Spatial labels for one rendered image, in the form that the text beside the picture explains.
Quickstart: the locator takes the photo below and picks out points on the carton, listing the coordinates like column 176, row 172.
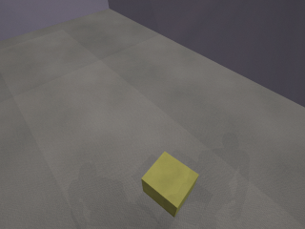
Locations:
column 169, row 182

